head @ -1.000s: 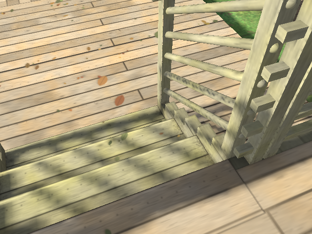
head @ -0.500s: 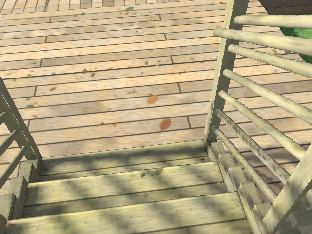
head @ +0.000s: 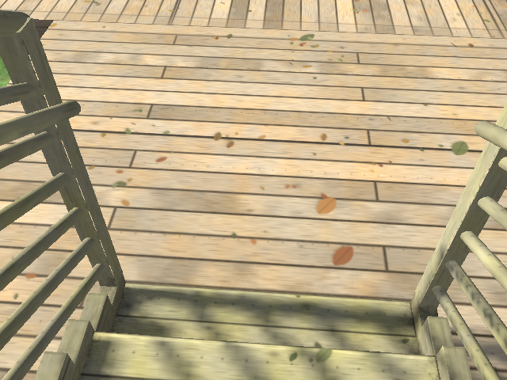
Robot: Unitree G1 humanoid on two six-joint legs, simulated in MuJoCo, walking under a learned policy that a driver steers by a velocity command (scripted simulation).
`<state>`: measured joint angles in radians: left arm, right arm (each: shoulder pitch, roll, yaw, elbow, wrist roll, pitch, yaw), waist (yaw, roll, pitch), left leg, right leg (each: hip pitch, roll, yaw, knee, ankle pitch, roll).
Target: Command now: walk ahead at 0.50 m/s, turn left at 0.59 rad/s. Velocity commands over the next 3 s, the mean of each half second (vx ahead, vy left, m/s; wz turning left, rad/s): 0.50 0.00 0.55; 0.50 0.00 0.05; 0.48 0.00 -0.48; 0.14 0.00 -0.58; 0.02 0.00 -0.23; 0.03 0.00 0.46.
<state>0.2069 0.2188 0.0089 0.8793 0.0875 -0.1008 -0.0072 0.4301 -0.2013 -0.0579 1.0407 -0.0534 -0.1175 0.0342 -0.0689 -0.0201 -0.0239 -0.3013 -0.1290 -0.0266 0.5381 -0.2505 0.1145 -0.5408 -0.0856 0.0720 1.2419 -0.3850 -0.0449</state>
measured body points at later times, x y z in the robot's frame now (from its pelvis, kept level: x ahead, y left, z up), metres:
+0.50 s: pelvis +0.27 -0.06 -0.18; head +0.27 -0.06 +0.27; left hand +0.23 +0.19 -0.32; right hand +0.34 -0.30 -0.32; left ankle +0.18 +0.05 -0.62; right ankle +0.31 -0.15 -0.90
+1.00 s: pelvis +0.48 +0.00 -0.21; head +0.49 +0.00 +0.24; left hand +0.51 +0.27 -0.34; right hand +0.54 -0.21 -0.36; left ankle +0.42 +0.10 -0.90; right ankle +0.61 -0.11 -0.89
